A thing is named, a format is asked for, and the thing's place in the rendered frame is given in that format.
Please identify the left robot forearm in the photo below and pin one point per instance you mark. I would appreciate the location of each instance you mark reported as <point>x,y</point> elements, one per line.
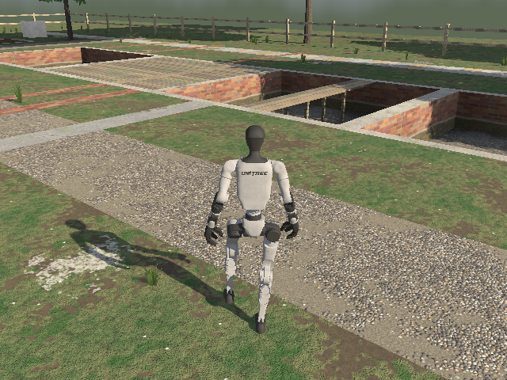
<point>214,213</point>

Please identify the right robot foot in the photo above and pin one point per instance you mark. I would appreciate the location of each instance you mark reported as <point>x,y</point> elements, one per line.
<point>260,327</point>

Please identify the robot right hand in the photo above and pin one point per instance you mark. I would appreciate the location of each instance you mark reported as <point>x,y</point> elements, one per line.
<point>289,226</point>

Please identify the robot left hand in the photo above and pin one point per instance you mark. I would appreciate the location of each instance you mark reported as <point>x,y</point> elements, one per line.
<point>209,234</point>

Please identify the robot left upper arm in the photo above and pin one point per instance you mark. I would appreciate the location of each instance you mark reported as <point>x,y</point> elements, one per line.
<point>225,180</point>

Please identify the robot right upper arm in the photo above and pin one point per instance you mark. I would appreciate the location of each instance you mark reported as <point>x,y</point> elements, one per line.
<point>283,181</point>

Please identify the right robot forearm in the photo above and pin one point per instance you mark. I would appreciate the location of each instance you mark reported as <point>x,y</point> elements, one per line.
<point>291,211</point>

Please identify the robot torso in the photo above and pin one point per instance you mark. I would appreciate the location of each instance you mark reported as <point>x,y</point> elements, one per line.
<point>254,182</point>

